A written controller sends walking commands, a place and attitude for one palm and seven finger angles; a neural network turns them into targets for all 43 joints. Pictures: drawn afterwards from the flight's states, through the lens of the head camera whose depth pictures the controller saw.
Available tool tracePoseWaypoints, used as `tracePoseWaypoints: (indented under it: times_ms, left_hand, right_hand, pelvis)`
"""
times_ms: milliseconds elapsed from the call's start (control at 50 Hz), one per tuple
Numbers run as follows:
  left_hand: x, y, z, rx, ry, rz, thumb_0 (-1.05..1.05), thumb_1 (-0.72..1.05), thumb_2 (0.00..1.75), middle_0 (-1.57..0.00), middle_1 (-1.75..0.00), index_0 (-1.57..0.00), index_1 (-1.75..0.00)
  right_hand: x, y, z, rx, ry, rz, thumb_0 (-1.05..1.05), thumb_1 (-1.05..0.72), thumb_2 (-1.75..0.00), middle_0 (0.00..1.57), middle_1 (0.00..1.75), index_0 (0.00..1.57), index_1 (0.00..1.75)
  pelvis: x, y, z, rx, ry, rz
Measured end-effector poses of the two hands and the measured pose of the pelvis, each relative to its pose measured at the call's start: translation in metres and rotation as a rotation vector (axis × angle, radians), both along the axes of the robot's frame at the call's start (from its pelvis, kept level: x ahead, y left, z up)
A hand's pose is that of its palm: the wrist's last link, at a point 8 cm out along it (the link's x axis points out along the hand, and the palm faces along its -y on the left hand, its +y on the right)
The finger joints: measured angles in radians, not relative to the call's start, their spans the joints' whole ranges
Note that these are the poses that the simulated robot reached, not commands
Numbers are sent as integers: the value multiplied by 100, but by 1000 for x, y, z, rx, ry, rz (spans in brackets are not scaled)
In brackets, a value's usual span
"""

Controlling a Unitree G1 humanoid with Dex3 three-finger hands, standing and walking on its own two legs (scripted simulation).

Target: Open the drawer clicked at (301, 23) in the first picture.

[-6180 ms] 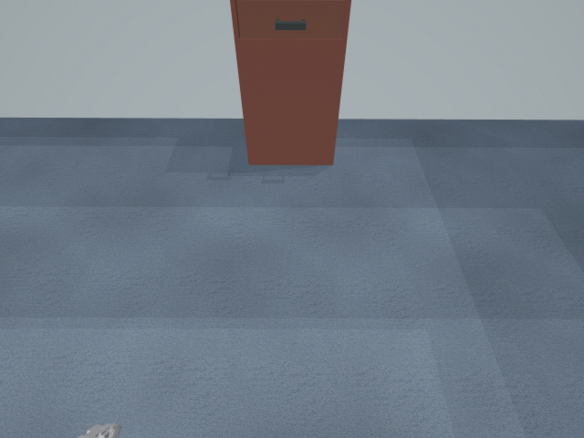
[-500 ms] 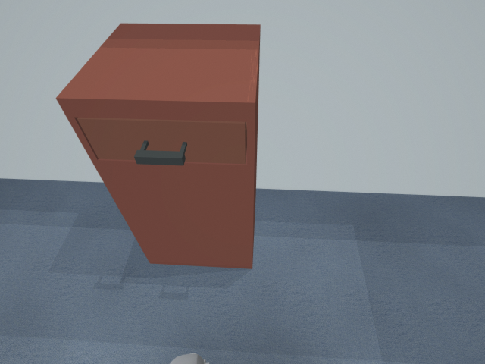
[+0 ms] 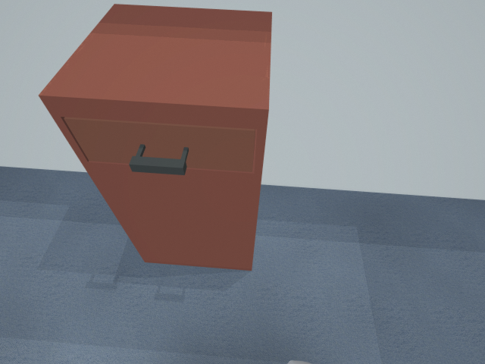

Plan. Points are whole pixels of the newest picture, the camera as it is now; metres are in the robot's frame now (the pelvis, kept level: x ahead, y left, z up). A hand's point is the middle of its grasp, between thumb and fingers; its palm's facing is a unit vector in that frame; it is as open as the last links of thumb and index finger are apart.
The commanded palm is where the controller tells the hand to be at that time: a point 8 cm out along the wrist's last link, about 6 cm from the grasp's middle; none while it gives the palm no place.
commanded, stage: come to a stop and stand still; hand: left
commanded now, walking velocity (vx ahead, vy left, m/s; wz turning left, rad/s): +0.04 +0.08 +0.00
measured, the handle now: (161, 157) +0.52 +0.23 -0.03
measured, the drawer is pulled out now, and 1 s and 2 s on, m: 0.00 0.00 0.00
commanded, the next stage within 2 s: look again from close up in 1.20 s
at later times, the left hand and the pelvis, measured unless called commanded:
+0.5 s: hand out of the picture +0.01 +0.16 -0.15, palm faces +0.10 -0.96 -0.27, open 7.3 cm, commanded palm none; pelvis -0.02 -0.04 +0.01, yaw +1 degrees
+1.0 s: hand out of the picture +0.00 +0.14 -0.18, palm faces +0.06 -0.98 -0.19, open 7.3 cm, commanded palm none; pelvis +0.01 -0.03 +0.00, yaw +1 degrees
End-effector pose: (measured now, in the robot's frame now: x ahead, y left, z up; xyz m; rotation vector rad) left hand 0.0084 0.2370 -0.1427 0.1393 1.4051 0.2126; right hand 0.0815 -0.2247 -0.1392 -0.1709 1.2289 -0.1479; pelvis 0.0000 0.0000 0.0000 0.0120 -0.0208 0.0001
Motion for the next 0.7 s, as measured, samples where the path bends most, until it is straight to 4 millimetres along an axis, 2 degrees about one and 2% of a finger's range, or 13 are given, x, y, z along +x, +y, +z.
tracePoseWaypoints:
  times_ms: [80,140,260,360,420,500,600,700]
  left_hand:
    - [20,-9,7,59,-98,-23,1,91,90,-20,-30,-20,-30]
    - [25,-23,12,82,-133,-46,1,91,90,-20,-30,-20,-30]
    - [25,-49,27,61,-147,-50,1,91,90,-20,-30,-20,-30]
    - [19,-53,31,60,-155,-26,1,91,90,-20,-30,-21,-30]
    - [8,-48,31,61,-140,-10,1,91,90,-20,-30,-21,-30]
    - [-13,-35,26,55,-95,9,1,91,90,-20,-30,-21,-30]
    - [-37,-15,6,23,-25,29,1,91,90,-20,-30,-21,-30]
    - [-44,-12,-1,-19,19,26,1,91,90,-20,-30,-20,-30]
  right_hand:
    - [-12,-27,-14,23,18,-10,0,-91,-90,20,30,21,30]
    - [-23,-46,-22,45,32,-28,0,-91,-90,20,30,20,30]
    - [-49,-67,-14,51,87,-36,1,-91,-90,19,30,20,30]
    - [-70,-74,-9,35,151,-19,1,-91,-90,19,30,20,30]
    - [-76,-73,-7,25,174,-5,1,-91,-90,19,30,20,30]
    - [-75,-64,-2,13,161,12,1,-91,-90,19,30,20,30]
    - [-76,-40,-4,-13,108,22,1,-91,-90,19,30,20,30]
    - [-84,-12,2,9,140,17,1,-91,-90,19,30,20,30]
  pelvis:
    - [-4,-22,-7,18,-3,1]
    - [-6,-36,-10,20,-13,7]
    - [-9,-50,4,36,0,7]
    - [-15,-52,8,43,17,22]
    - [-19,-50,10,44,25,28]
    - [-24,-41,9,39,33,26]
    - [-27,-21,-1,-14,37,25]
    - [-17,-16,3,-3,39,26]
